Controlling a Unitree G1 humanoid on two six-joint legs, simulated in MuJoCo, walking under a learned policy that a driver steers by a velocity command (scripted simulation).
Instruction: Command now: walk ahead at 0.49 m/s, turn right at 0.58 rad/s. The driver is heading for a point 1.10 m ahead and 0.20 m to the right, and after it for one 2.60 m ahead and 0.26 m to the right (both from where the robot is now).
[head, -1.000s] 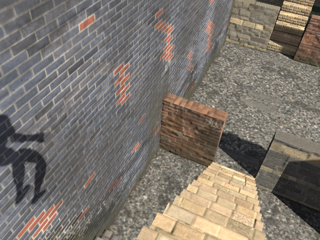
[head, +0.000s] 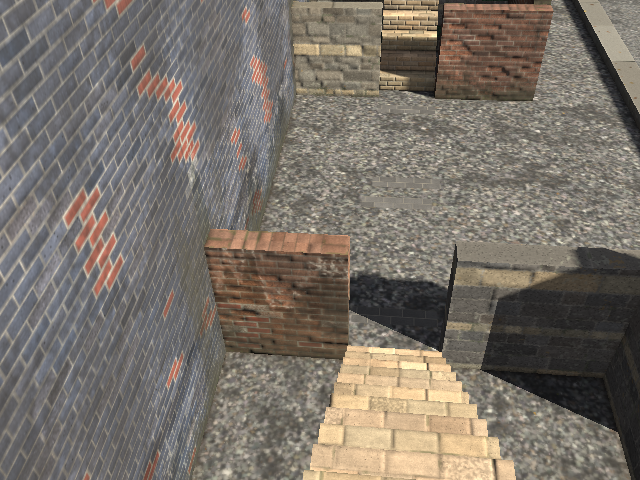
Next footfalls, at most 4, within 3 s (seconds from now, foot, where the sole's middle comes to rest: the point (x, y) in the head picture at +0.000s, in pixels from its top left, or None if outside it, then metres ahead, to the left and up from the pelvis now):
0.52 right None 0.26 -0.27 -1.00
1.06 left None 0.50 -0.30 -1.22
1.36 right None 0.50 -0.54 -1.22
1.84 left None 0.72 -0.11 -1.43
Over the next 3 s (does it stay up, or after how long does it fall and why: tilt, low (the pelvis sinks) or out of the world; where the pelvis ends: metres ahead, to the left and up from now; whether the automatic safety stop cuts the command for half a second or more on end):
stays up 1.03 -0.02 -0.95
